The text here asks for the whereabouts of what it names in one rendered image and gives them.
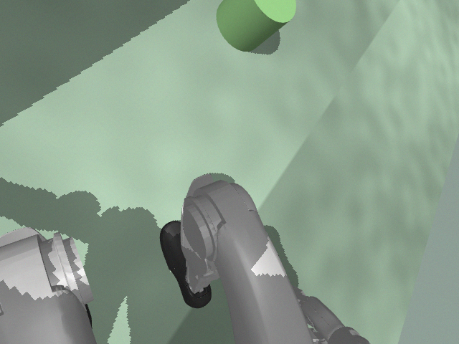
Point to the right robot hand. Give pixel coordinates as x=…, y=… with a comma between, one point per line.
x=318, y=316

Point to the right robot arm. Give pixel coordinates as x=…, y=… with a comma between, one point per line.
x=347, y=335

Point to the right robot foot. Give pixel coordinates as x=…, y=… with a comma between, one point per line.
x=170, y=239

